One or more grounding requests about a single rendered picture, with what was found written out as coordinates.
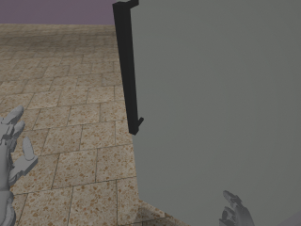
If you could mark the fridge door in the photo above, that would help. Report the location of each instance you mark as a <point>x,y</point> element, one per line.
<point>218,85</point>

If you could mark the robot right hand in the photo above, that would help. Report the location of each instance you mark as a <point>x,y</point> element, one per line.
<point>239,217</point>

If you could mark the robot left hand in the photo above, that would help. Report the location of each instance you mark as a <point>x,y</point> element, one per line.
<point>9,132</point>

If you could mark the handle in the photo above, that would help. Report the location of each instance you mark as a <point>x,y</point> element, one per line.
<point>123,25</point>

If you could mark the left robot forearm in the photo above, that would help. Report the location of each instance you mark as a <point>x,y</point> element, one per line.
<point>7,212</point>

